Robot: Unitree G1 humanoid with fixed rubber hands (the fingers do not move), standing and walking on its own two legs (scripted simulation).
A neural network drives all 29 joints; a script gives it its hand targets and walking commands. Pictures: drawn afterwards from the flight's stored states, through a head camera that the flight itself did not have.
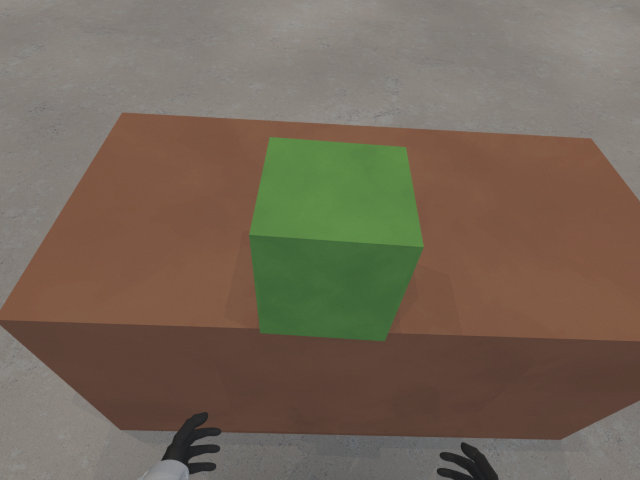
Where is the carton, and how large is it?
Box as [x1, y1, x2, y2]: [249, 137, 423, 340]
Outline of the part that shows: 270,137 249,233 260,332 384,340 423,247 405,147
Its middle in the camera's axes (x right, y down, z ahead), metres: +0.02 +0.01 +0.63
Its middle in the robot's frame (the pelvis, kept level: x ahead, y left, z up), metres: +0.47 +0.00 -0.01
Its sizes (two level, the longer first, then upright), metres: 0.210 0.200 0.250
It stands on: a pedestal, 0.64 m high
